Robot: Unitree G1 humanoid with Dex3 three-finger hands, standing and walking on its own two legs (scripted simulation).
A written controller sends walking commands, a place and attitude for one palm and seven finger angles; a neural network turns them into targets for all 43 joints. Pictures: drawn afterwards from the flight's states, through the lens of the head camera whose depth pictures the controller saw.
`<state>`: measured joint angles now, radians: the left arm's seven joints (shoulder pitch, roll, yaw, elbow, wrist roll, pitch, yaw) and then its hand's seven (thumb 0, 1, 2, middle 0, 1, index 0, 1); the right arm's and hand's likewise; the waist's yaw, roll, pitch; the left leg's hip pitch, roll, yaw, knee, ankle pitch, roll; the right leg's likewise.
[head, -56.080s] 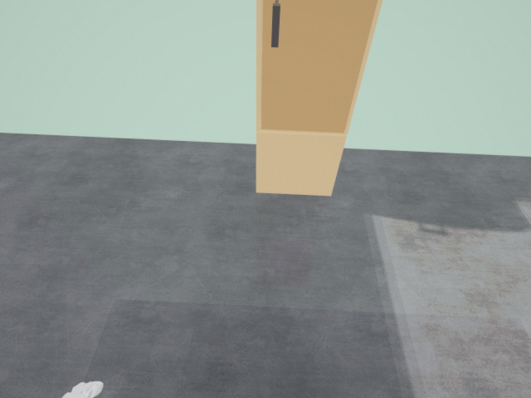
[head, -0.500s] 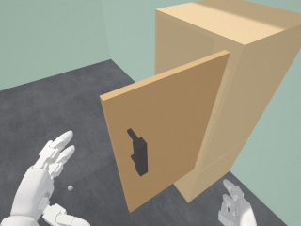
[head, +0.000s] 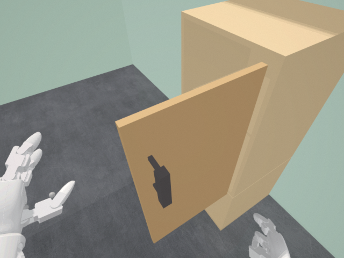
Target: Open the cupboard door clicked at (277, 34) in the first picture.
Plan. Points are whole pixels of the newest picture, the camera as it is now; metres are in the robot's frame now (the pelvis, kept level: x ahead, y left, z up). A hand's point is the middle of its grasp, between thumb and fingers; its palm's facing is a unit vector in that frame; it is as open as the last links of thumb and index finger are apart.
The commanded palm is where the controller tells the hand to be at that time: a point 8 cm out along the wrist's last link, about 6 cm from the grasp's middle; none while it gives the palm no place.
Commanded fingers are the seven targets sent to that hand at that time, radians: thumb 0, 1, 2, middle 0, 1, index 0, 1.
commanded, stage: draw the hand back to the body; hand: left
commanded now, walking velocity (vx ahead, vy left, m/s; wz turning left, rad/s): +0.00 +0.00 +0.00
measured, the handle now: (158, 181) +0.26 +0.07 +0.08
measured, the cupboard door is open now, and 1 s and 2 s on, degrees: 90 90 90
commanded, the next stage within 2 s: step back with the hand held close in 0.52 s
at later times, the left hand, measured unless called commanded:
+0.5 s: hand (43, 189) +0.18 +0.25 +0.16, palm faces +0.45 -0.80 -0.40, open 7.5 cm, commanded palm +0.13 +0.29 +0.18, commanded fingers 0.00 0.90 0.90 -0.20 -0.30 -0.20 -0.30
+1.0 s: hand (33, 203) +0.16 +0.26 +0.15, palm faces +0.34 -0.80 -0.49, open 7.4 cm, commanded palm +0.10 +0.30 +0.18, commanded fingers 0.00 0.90 0.90 -0.20 -0.30 -0.20 -0.30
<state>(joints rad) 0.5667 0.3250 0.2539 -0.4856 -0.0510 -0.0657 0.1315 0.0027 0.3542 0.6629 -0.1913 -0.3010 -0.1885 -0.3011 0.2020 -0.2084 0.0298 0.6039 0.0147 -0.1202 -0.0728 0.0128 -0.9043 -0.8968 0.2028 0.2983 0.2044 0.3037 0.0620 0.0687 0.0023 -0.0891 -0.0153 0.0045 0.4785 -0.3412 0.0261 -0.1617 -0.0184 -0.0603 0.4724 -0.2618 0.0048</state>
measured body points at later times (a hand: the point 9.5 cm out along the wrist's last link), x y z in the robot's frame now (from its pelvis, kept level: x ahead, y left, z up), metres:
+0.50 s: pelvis -0.01 -0.01 +0.00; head -0.02 -0.03 +0.45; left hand +0.15 +0.29 +0.18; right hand +0.18 -0.23 -0.08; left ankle -0.05 +0.10 -0.74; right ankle +0.00 -0.12 -0.74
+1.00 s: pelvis -0.05 +0.00 +0.00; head -0.02 +0.01 +0.45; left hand +0.14 +0.30 +0.17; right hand +0.12 -0.25 -0.08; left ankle -0.05 +0.10 -0.74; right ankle +0.00 -0.12 -0.74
